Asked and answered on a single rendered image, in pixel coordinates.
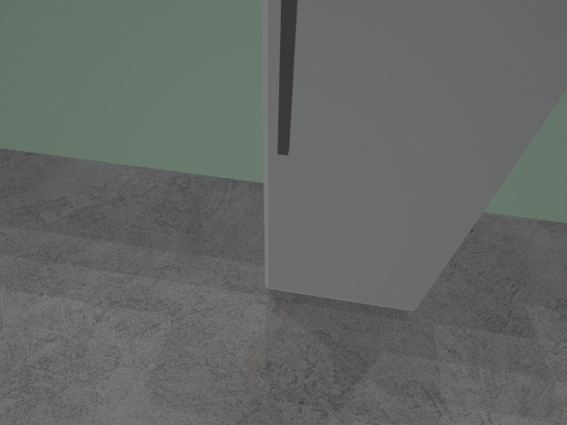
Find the handle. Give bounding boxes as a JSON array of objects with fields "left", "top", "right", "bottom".
[{"left": 277, "top": 0, "right": 298, "bottom": 156}]

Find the fridge door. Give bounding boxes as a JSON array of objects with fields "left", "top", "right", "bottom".
[{"left": 268, "top": 0, "right": 567, "bottom": 310}]

